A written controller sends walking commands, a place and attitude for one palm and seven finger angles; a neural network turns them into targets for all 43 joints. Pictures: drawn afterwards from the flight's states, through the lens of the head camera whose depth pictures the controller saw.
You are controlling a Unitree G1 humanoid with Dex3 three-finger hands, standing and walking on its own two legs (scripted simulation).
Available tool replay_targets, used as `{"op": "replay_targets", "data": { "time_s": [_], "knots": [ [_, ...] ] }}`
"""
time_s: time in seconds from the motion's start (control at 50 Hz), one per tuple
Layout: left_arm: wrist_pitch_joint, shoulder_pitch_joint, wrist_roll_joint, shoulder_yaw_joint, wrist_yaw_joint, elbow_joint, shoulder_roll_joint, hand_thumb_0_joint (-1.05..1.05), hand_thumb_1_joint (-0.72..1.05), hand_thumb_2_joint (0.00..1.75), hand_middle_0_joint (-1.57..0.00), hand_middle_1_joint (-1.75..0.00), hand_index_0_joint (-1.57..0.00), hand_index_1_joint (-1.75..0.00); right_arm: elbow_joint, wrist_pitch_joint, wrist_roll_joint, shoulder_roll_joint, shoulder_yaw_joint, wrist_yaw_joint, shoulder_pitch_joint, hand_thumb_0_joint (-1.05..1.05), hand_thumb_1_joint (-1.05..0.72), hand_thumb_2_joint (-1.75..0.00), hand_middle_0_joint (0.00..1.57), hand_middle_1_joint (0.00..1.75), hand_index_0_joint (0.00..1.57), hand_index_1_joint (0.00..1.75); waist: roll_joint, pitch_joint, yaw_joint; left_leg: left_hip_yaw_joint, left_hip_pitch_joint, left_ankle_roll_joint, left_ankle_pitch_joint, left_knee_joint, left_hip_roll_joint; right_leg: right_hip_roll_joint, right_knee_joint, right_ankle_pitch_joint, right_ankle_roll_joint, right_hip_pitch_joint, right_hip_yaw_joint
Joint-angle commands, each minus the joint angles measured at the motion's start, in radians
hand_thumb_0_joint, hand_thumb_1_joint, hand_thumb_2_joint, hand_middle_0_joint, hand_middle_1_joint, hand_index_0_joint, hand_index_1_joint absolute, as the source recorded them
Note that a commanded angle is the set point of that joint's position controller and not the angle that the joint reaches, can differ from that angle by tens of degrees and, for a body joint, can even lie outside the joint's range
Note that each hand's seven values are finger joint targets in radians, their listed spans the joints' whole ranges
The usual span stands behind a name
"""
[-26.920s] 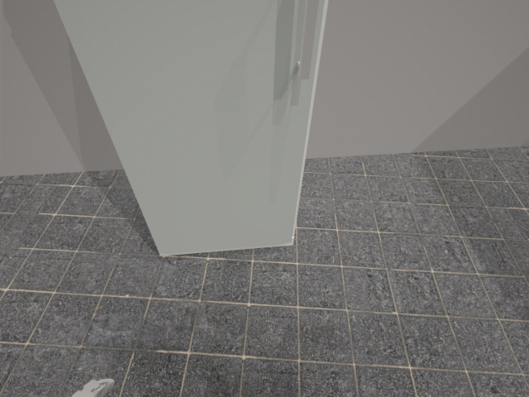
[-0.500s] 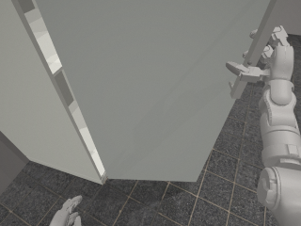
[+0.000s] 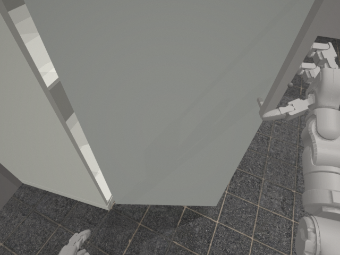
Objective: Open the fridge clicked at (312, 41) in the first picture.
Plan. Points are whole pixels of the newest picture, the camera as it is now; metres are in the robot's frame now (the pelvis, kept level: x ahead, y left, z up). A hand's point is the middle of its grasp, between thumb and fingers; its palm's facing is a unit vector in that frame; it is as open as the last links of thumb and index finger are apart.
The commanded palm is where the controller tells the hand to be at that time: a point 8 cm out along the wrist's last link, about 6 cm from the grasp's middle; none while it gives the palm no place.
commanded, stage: slip the hand off the handle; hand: right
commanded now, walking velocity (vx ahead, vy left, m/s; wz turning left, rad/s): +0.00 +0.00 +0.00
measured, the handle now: (286, 60) +0.47 -0.19 +0.25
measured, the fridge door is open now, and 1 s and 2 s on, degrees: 75 75 75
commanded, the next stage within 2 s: draw the hand back to the body in 1.18 s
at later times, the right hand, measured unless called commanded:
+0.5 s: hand (328, 89) +0.41 -0.26 +0.23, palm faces +0.21 +0.96 -0.15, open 14.7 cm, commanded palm +0.37 -0.31 +0.22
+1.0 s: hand out of the picture +0.32 -0.26 +0.22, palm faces +0.22 +0.96 -0.15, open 14.7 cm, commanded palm +0.29 -0.30 +0.22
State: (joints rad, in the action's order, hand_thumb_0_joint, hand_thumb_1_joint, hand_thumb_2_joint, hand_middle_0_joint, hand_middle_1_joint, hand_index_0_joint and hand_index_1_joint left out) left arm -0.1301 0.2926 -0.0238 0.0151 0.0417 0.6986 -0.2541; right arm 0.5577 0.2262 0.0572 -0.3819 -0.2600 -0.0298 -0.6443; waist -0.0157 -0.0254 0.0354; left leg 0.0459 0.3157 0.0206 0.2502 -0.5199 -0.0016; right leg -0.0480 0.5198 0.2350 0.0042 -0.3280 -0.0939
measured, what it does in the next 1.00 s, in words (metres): stands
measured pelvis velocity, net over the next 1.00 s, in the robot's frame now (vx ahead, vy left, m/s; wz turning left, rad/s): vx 0.00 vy -0.01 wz -0.03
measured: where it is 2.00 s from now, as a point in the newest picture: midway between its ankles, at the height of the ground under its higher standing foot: outside the picture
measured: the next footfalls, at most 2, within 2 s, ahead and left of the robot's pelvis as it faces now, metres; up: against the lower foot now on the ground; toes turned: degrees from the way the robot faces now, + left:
none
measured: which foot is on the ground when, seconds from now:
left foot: down 0.00-1.00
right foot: down 0.00-1.00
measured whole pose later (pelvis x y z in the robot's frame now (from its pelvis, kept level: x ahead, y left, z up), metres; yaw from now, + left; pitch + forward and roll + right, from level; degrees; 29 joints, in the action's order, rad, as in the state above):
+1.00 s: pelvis +0.00 -0.01 +0.00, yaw -2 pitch +0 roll +1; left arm -0.12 0.23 -0.05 0.04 0.08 0.63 -0.25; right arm 0.20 0.11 0.20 -0.41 -0.36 -0.21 -0.33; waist -0.03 -0.05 -0.04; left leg 0.07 0.27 0.01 0.28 -0.55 0.01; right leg -0.04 0.57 0.27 0.01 -0.31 -0.06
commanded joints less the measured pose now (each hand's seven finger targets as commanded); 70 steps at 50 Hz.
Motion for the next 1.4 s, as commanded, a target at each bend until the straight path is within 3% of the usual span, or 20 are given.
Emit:
{"op": "replay_targets", "data": {
  "time_s": [0.0, 0.06, 0.2, 0.24, 0.28, 0.38, 0.46, 0.56, 0.68, 0.72, 0.76, 0.94, 0.96, 1.02, 1.1, 1.2, 1.28, 1.3, 1.34, 1.38],
  "knots": [
    [-0.035, -0.032, -0.009, -0.048, 0.021, -0.14, -0.135, 0.0, 0.9, 0.9, -0.2, -0.3, -0.2, -0.3, -0.279, 0.049, 0.027, -0.258, -0.083, -0.016, -0.432, 0.0, 0.55, -0.2, 0.25, 1.15, 0.25, 1.15, 0.011, -0.337, -0.027, -0.045, -0.124, -0.003, -0.282, 0.064, -0.003, 0.039, -0.039, -0.22, 0.038, 0.16, 0.046],
    [-0.035, -0.033, -0.007, -0.048, 0.02, -0.145, -0.132, 0.0, 0.9, 0.9, -0.2, -0.3, -0.2, -0.3, -0.333, 0.067, 0.038, -0.234, -0.062, -0.043, -0.433, 0.0, 0.55, -0.2, 0.25, 1.15, 0.25, 1.15, -0.01, -0.367, -0.023, -0.036, -0.108, 0.0, -0.337, 0.049, -0.01, 0.036, -0.019, -0.297, 0.038, 0.211, 0.056],
    [-0.013, -0.043, -0.022, -0.038, 0.035, -0.133, -0.141, 0.0, 0.9, 0.9, -0.2, -0.3, -0.2, -0.3, -0.187, 0.002, 0.052, -0.251, -0.052, -0.101, -0.433, 0.0, 0.55, -0.2, 0.25, 1.15, 0.25, 1.15, -0.008, -0.222, 0.008, -0.03, -0.018, -0.005, -0.23, 0.078, -0.003, 0.037, -0.02, -0.178, 0.033, 0.151, 0.07],
    [-0.01, -0.043, -0.02, -0.039, 0.041, -0.139, -0.144, 0.0, 0.9, 0.9, -0.2, -0.3, -0.2, -0.3, -0.193, 0.004, 0.061, -0.293, -0.091, -0.116, -0.445, 0.0, 0.55, -0.2, 0.25, 1.15, 0.25, 1.15, -0.007, -0.267, -0.001, -0.034, -0.041, -0.004, -0.237, 0.071, -0.002, 0.042, -0.015, -0.186, 0.034, 0.151, 0.071],
    [-0.008, -0.048, -0.015, -0.039, 0.042, -0.148, -0.14, 0.0, 0.9, 0.9, -0.2, -0.3, -0.2, -0.3, -0.253, 0.03, 0.071, -0.332, -0.131, -0.129, -0.451, 0.0, 0.55, -0.2, 0.25, 1.15, 0.25, 1.15, -0.058, -0.35, -0.021, -0.039, -0.082, 0.002, -0.313, 0.045, -0.002, 0.045, 0.003, -0.262, 0.035, 0.182, 0.07],
    [-0.01, -0.033, -0.011, -0.039, 0.038, -0.15, -0.142, 0.0, 0.9, 0.9, -0.2, -0.3, -0.2, -0.3, -0.255, 0.084, 0.089, -0.348, -0.152, -0.157, -0.439, 0.0, 0.55, -0.2, 0.25, 1.15, 0.25, 1.15, -0.054, -0.367, -0.022, -0.029, -0.064, 0.003, -0.33, 0.023, -0.014, 0.04, 0.021, -0.304, 0.032, 0.189, 0.081],
    [0.001, -0.018, -0.012, -0.042, 0.042, -0.149, -0.154, 0.0, 0.9, 0.9, -0.2, -0.3, -0.2, -0.3, -0.184, 0.062, 0.099, -0.4, -0.207, -0.181, -0.349, 0.0, 0.55, -0.2, 0.25, 1.15, 0.25, 1.15, -0.019, -0.33, -0.032, -0.024, -0.071, 0.0, -0.326, 0.022, -0.014, 0.037, 0.019, -0.29, 0.034, 0.143, 0.076],
    [0.003, -0.045, -0.024, -0.041, 0.039, -0.193, -0.144, 0.0, 0.9, 0.9, -0.2, -0.3, -0.2, -0.3, -0.299, 0.029, 0.137, -0.311, -0.153, -0.225, -0.262, 0.0, 0.55, -0.2, 0.25, 1.15, 0.25, 1.15, -0.046, -0.328, -0.049, -0.015, -0.076, 0.006, -0.299, 0.02, -0.016, 0.036, 0.008, -0.282, 0.031, 0.155, 0.08],
    [-0.011, -0.073, -0.018, -0.039, 0.036, -0.208, -0.145, 0.0, 0.9, 0.9, -0.2, -0.3, -0.2, -0.3, -0.463, 0.032, 0.159, -0.354, -0.235, -0.193, -0.147, 0.0, 0.55, -0.2, 0.25, 1.15, 0.25, 1.15, -0.031, -0.32, -0.075, -0.016, -0.075, 0.005, -0.264, 0.017, -0.019, 0.032, 0.0, -0.255, 0.03, 0.16, 0.085],
    [-0.014, -0.087, -0.02, -0.034, 0.039, -0.205, -0.139, 0.0, 0.9, 0.9, -0.2, -0.3, -0.2, -0.3, -0.472, 0.017, 0.159, -0.322, -0.208, -0.183, -0.155, 0.0, 0.55, -0.2, 0.25, 1.15, 0.25, 1.15, -0.024, -0.271, -0.064, -0.015, -0.052, 0.002, -0.206, 0.032, -0.02, 0.032, -0.013, -0.192, 0.028, 0.144, 0.084],
    [-0.021, -0.103, -0.017, -0.032, 0.042, -0.213, -0.138, 0.0, 0.9, 0.9, -0.2, -0.3, -0.2, -0.3, -0.538, 0.01, 0.152, -0.344, -0.229, -0.17, -0.123, 0.0, 0.55, -0.2, 0.25, 1.15, 0.25, 1.15, -0.06, -0.282, -0.08, -0.014, -0.067, 0.008, -0.187, 0.031, -0.019, 0.031, -0.018, -0.192, 0.026, 0.154, 0.085],
    [-0.044, -0.163, -0.028, -0.011, 0.059, -0.219, -0.123, 0.0, 0.9, 0.9, -0.2, -0.3, -0.2, -0.3, -0.581, -0.059, 0.16, -0.222, -0.112, -0.18, -0.066, 0.0, 0.55, -0.2, 0.25, 1.15, 0.25, 1.15, -0.046, -0.182, -0.053, -0.013, -0.012, 0.002, -0.058, 0.075, -0.015, 0.035, -0.048, -0.048, 0.024, 0.146, 0.101],
    [-0.048, -0.164, -0.027, -0.015, 0.061, -0.218, -0.124, 0.0, 0.9, 0.9, -0.2, -0.3, -0.2, -0.3, -0.602, -0.055, 0.166, -0.239, -0.137, -0.179, -0.046, 0.0, 0.55, -0.2, 0.25, 1.15, 0.25, 1.15, -0.019, -0.201, -0.058, -0.014, -0.025, 0.002, -0.062, 0.077, -0.016, 0.032, -0.043, -0.057, 0.027, 0.158, 0.1],
    [-0.054, -0.18, -0.024, -0.008, 0.06, -0.223, -0.119, 0.0, 0.9, 0.9, -0.2, -0.3, -0.2, -0.3, -0.639, -0.056, 0.173, -0.248, -0.155, -0.178, 0.001, 0.0, 0.55, -0.2, 0.25, 1.15, 0.25, 1.15, -0.038, -0.227, -0.076, -0.017, -0.049, 0.002, -0.081, 0.072, -0.011, 0.038, -0.041, -0.074, 0.025, 0.165, 0.099],
    [-0.058, -0.2, -0.023, 0.001, 0.059, -0.222, -0.114, 0.0, 0.9, 0.9, -0.2, -0.3, -0.2, -0.3, -0.666, -0.064, 0.179, -0.254, -0.173, -0.175, 0.052, 0.0, 0.55, -0.2, 0.25, 1.15, 0.25, 1.15, -0.044, -0.195, -0.087, -0.019, -0.06, 0.001, -0.072, 0.08, -0.007, 0.039, -0.046, -0.061, 0.023, 0.15, 0.095],
    [-0.057, -0.217, -0.024, 0.007, 0.07, -0.214, -0.113, 0.0, 0.9, 0.9, -0.2, -0.3, -0.2, -0.3, -0.654, -0.092, 0.187, -0.277, -0.197, -0.177, 0.061, 0.0, 0.55, -0.2, 0.25, 1.15, 0.25, 1.15, -0.005, -0.147, -0.077, -0.031, -0.057, -0.007, -0.023, 0.107, 0.0, 0.04, -0.052, -0.019, 0.025, 0.122, 0.088],
    [-0.069, -0.224, -0.026, 0.008, 0.079, -0.21, -0.111, 0.0, 0.9, 0.9, -0.2, -0.3, -0.2, -0.3, -0.661, -0.084, 0.183, -0.259, -0.158, -0.183, -0.012, 0.0, 0.55, -0.2, 0.25, 1.15, 0.25, 1.15, -0.044, -0.149, -0.062, -0.041, -0.04, -0.007, 0.021, 0.117, 0.004, 0.043, -0.046, 0.007, 0.026, 0.128, 0.092],
    [-0.074, -0.254, -0.055, 0.018, 0.092, -0.211, -0.129, 0.0, 0.9, 0.9, -0.2, -0.3, -0.2, -0.3, -0.513, -0.234, 0.25, -0.248, -0.131, -0.242, 0.024, 0.0, 0.55, -0.2, 0.25, 1.15, 0.25, 1.15, -0.084, -0.182, -0.073, -0.05, -0.101, 0.001, 0.01, 0.134, 0.014, 0.042, -0.076, 0.039, 0.029, 0.138, 0.099],
    [-0.087, -0.272, -0.062, 0.02, 0.107, -0.235, -0.124, 0.0, 0.9, 0.9, -0.2, -0.3, -0.2, -0.3, -0.656, -0.346, 0.269, -0.303, -0.168, -0.287, -0.047, 0.0, 0.55, -0.2, 0.25, 1.15, 0.25, 1.15, -0.119, -0.243, -0.091, -0.042, -0.151, 0.0, -0.065, 0.137, 0.019, 0.049, -0.075, -0.033, 0.032, 0.185, 0.101],
    [-0.1, -0.283, -0.067, 0.029, 0.107, -0.249, -0.125, 0.0, 0.9, 0.9, -0.2, -0.3, -0.2, -0.3, -0.654, -0.435, 0.282, -0.311, -0.181, -0.314, 0.017, 0.0, 0.55, -0.2, 0.25, 1.15, 0.25, 1.15, -0.071, -0.254, -0.107, -0.045, -0.176, -0.002, -0.141, 0.122, 0.028, 0.048, -0.067, -0.089, 0.038, 0.179, 0.109]
  ]
}}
